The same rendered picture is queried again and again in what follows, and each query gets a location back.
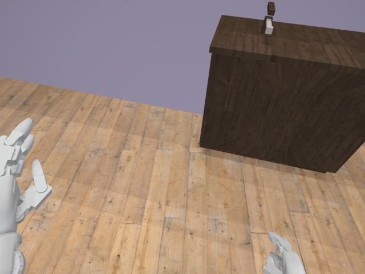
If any left robot forearm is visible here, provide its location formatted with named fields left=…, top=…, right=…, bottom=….
left=0, top=232, right=26, bottom=274

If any left robot hand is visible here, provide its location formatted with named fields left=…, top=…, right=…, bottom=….
left=0, top=118, right=52, bottom=234

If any counter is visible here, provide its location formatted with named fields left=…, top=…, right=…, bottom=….
left=199, top=2, right=365, bottom=173

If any tap lever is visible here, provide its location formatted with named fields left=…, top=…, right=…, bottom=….
left=265, top=19, right=273, bottom=34

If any right robot hand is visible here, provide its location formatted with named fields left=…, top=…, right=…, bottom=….
left=263, top=232, right=306, bottom=274

